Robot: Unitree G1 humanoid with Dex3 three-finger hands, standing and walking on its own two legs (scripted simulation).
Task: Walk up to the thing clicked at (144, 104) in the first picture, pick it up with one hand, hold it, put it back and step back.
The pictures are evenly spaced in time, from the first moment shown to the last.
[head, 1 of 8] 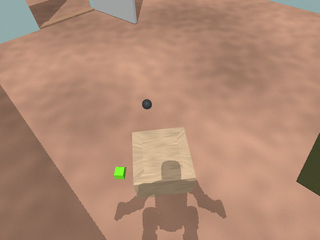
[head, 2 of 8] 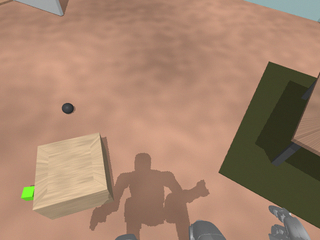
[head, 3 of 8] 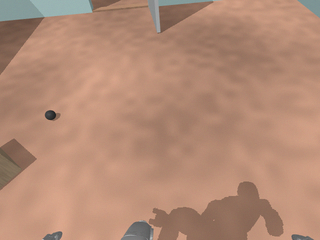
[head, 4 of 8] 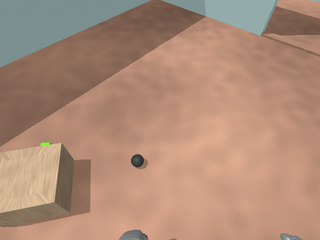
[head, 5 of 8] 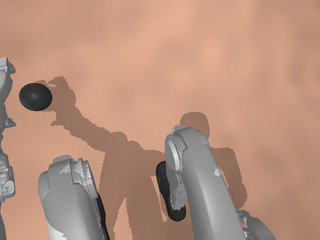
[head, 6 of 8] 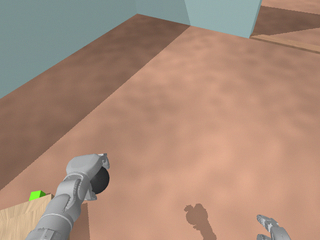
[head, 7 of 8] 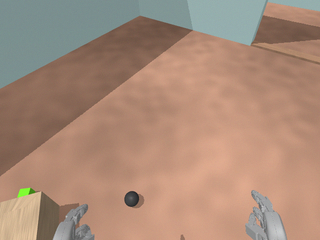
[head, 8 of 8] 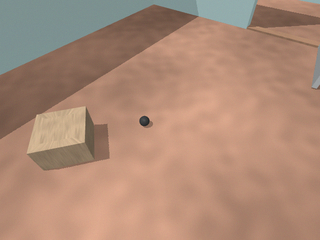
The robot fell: no
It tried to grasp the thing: yes
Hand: left
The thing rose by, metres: 0.67
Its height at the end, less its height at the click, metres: +0.00
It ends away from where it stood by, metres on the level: 0.01
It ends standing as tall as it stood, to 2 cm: yes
